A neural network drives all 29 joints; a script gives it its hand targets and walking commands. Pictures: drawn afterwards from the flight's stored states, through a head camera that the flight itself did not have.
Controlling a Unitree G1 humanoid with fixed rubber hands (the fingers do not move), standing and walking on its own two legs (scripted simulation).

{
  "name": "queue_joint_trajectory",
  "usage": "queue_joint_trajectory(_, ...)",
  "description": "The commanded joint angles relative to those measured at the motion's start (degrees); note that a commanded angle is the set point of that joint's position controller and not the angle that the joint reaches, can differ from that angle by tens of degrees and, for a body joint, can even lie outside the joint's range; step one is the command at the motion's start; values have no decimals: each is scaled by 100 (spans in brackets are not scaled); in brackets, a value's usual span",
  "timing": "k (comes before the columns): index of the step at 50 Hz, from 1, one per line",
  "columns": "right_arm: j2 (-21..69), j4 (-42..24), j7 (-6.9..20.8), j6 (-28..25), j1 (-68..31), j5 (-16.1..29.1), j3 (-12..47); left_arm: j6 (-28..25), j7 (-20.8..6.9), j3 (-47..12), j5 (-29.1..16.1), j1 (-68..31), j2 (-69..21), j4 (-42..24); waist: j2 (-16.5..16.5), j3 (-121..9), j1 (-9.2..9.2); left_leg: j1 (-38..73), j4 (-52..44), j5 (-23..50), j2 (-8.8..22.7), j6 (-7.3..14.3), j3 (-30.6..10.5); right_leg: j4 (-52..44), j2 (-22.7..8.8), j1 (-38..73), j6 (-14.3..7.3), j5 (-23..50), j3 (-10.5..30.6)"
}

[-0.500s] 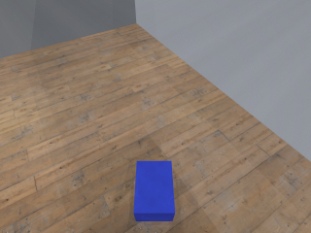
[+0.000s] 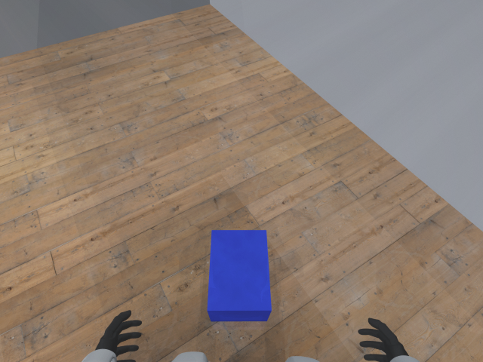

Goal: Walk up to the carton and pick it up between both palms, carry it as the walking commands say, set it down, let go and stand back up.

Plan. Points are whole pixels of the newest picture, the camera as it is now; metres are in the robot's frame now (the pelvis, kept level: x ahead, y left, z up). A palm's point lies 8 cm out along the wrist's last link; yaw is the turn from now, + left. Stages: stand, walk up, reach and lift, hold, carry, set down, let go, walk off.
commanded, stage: reach and lift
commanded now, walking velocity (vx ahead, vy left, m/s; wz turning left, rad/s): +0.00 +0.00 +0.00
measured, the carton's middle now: (239, 275) +0.46 +0.02 -0.67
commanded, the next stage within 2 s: none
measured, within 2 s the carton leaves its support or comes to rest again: neither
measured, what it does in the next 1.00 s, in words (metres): lowers itself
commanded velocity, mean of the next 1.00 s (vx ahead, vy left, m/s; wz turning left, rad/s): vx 0.00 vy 0.00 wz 0.00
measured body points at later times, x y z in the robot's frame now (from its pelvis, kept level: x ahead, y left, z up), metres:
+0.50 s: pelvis -0.02 +0.01 -0.04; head +0.11 +0.02 +0.39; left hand +0.22 +0.24 -0.15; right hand +0.19 -0.23 -0.16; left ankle +0.01 +0.14 -0.72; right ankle +0.01 -0.12 -0.72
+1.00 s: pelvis -0.06 +0.02 -0.07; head +0.18 +0.03 +0.31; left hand +0.35 +0.23 -0.18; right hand +0.34 -0.19 -0.19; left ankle +0.01 +0.14 -0.72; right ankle +0.01 -0.12 -0.72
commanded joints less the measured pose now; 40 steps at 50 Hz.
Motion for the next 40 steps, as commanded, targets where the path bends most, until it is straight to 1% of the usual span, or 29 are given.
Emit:
queue_joint_trajectory(1,-574,-545,149,829,-232,-272,-447,839,-120,299,-297,253,893,-783,-100,-650,-317,-147,-408,632,-374,147,294,-524,144,-918,-195,244,-16)
queue_joint_trajectory(3,-601,-400,172,742,135,-318,-511,788,-143,266,-171,554,655,-785,162,-994,-397,-186,-325,1722,-401,145,165,-247,254,-452,-152,1786,71)
queue_joint_trajectory(4,-409,-267,191,658,395,-215,-339,676,-172,229,-49,781,522,-691,82,-1012,-376,-75,-252,2170,-392,171,58,-106,243,-494,-80,2399,124)
queue_joint_trajectory(5,-549,-365,211,495,322,-161,-442,595,-181,287,27,782,392,-820,398,-1207,-370,-94,-156,2623,-411,144,-5,-16,287,-401,-112,2719,202)
queue_joint_trajectory(7,-462,-622,213,131,123,-310,-579,199,-223,319,134,187,382,-1203,5,-1343,-482,-566,17,2337,-387,192,14,200,236,-504,-20,3038,339)
queue_joint_trajectory(8,-393,-595,236,-49,41,-285,-562,25,-192,484,279,216,491,-1276,45,-1791,-432,-721,221,2745,-386,158,-58,486,216,-437,3,3490,392)
queue_joint_trajectory(9,-345,-708,269,-188,-66,-234,-537,-115,-247,449,174,191,417,-1178,-208,-1932,-400,-854,320,2880,-335,173,-103,630,192,-544,74,3699,405)
queue_joint_trajectory(10,-389,-493,236,-310,67,-216,-569,-260,-228,555,200,111,516,-1293,40,-2178,-467,-1064,484,2741,-382,110,-58,802,134,-490,26,3860,519)
queue_joint_trajectory(11,-179,-487,253,-497,-342,-77,-485,-472,-280,437,115,-301,439,-1403,134,-2295,-423,-1263,568,2634,-382,89,-36,870,127,-733,90,3672,460)
queue_joint_trajectory(12,-343,-435,234,-638,-592,-127,-677,-625,-262,460,19,-587,493,-1536,-34,-2327,-538,-1348,698,2677,-352,44,-122,1002,177,-1004,102,3473,451)
queue_joint_trajectory(16,-365,-504,115,-658,-1130,90,-800,-648,-176,411,-67,-1019,687,-1296,196,-2657,-636,-1631,998,2052,-370,22,-73,1188,266,-1516,101,2444,270)
queue_joint_trajectory(19,-365,-1068,36,-660,-1750,88,-800,-646,-103,458,-254,-1689,597,-1519,115,-3121,-493,-1885,1245,1747,-431,79,-78,1395,309,-1641,65,1936,247)
queue_joint_trajectory(21,-475,-974,-16,-573,-1883,103,-979,-488,-70,539,-183,-1594,651,-1114,150,-2882,-436,-2121,1220,1413,-453,66,-8,1360,309,-1942,108,1663,185)
queue_joint_trajectory(22,-388,-1050,-15,-515,-1892,67,-908,-429,-74,546,-182,-1575,590,-1021,-64,-3043,-429,-2043,1262,1363,-468,94,20,1385,340,-1894,112,1535,127)
queue_joint_trajectory(23,-380,-1044,-43,-467,-2314,153,-855,-379,-94,494,-229,-2043,510,-1011,137,-2905,-386,-2344,1292,909,-449,94,38,1370,270,-2072,77,1137,195)
queue_joint_trajectory(24,-530,-976,-78,-403,-2476,8,-1057,-304,-50,736,-34,-1983,792,-790,-178,-2643,-320,-2534,1187,614,-453,91,34,1314,303,-2159,145,814,166)
queue_joint_trajectory(25,-334,-1120,-105,-322,-2643,135,-857,-262,-50,781,-81,-2151,765,-642,-137,-2854,-159,-2630,1247,575,-488,156,108,1312,291,-2054,147,783,247)
queue_joint_trajectory(26,-405,-842,-105,-243,-2608,143,-938,-157,-40,768,-45,-2083,751,-509,-29,-2922,-263,-2566,1195,512,-473,105,56,1290,250,-2120,139,740,201)
queue_joint_trajectory(28,-290,-641,-183,-85,-3117,193,-849,-4,-88,644,-193,-2590,739,-228,-223,-2480,-295,-3096,1316,-27,-478,158,142,1336,250,-2180,182,201,176)
queue_joint_trajectory(30,-278,-765,-160,-75,-3837,306,-979,-29,-86,739,-109,-3402,805,-586,173,-2494,-249,-3167,1352,-247,-506,175,105,1400,202,-2603,85,-90,234)
queue_joint_trajectory(31,-382,-650,-141,-63,-4122,282,-952,19,-62,628,-270,-3642,655,-462,87,-2612,-350,-2986,1357,-447,-456,155,124,1479,238,-2645,89,-392,117)
queue_joint_trajectory(32,-485,-442,-166,39,-4211,282,-1096,81,8,858,-99,-3704,962,-483,388,-2855,-194,-3061,1374,-583,-480,92,185,1503,197,-2590,76,-457,173)
queue_joint_trajectory(33,-538,-450,-180,114,-4352,268,-1093,173,11,843,-186,-3847,889,-464,57,-3010,-327,-3194,1467,-627,-450,123,146,1556,220,-2491,98,-467,169)
queue_joint_trajectory(34,-531,-397,-213,124,-4421,118,-1296,190,9,814,-220,-4026,805,-469,8,-3202,-528,-3015,1452,-374,-483,138,121,1500,258,-2457,71,-209,172)
queue_joint_trajectory(35,-356,-402,-228,95,-4563,261,-1139,146,35,884,-185,-4022,754,-454,83,-3198,-314,-3304,1521,-198,-494,148,160,1553,212,-2400,80,-58,235)
queue_joint_trajectory(36,-230,-155,-216,130,-4674,245,-1178,190,44,818,-185,-4201,629,-233,10,-3166,-387,-3272,1516,-105,-522,163,95,1595,246,-2660,96,79,209)
queue_joint_trajectory(37,-432,-120,-183,62,-5015,303,-1193,119,41,755,-262,-4626,590,-438,244,-3269,-402,-3317,1551,-71,-519,101,51,1672,226,-2756,60,111,250)
queue_joint_trajectory(38,-416,-138,-192,18,-5102,147,-1378,84,63,849,-263,-4715,680,-481,-69,-3505,-525,-3229,1627,194,-544,125,56,1717,291,-2742,99,408,171)
queue_joint_trajectory(40,-496,95,-219,-30,-4994,284,-1398,11,139,970,-178,-4550,644,-332,261,-3997,-396,-2897,1639,604,-533,-2,61,1744,305,-2906,68,729,200)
